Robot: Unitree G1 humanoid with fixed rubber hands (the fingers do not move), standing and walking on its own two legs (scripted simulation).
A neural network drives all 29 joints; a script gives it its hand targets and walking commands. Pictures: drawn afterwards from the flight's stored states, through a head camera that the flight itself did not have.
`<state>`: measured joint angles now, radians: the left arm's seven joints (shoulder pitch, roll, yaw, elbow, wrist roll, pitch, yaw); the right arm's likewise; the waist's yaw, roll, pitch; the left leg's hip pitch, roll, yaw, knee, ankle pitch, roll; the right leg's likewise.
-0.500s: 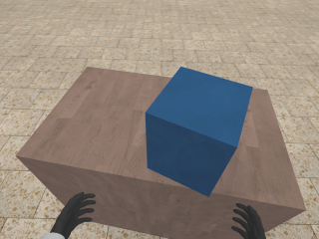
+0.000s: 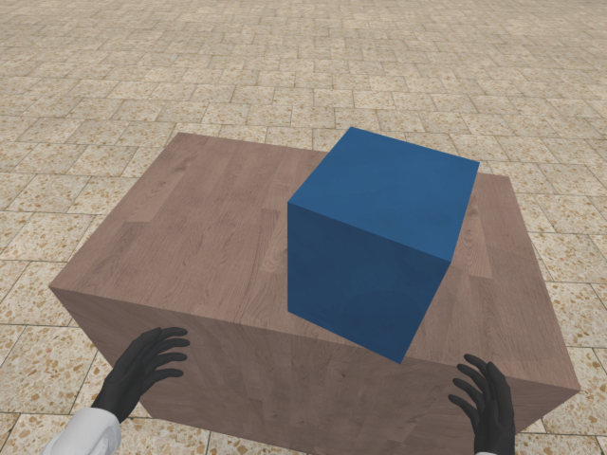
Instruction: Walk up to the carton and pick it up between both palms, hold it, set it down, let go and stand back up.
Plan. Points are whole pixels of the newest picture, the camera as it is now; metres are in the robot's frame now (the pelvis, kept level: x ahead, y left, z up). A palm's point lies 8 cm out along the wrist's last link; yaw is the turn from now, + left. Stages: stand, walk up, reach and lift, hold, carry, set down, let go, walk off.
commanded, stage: reach and lift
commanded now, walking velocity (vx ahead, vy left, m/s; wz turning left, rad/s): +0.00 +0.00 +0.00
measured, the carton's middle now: (375, 243) +0.43 -0.07 +0.05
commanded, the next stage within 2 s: none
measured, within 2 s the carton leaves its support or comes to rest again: neither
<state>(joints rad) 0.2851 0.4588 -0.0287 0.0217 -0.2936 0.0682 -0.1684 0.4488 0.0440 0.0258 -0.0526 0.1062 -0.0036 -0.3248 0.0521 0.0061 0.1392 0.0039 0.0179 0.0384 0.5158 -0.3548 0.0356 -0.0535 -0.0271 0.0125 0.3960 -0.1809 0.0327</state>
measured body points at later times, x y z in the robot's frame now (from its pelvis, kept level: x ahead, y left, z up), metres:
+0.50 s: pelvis +0.02 -0.01 +0.00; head +0.03 +0.01 +0.45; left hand +0.28 +0.23 +0.07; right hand +0.25 -0.19 +0.05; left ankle -0.03 +0.09 -0.74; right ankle +0.04 -0.17 -0.74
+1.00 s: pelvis +0.01 -0.01 +0.01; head +0.01 +0.01 +0.46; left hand +0.35 +0.21 +0.11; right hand +0.30 -0.20 +0.11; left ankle -0.03 +0.09 -0.74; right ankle +0.04 -0.17 -0.74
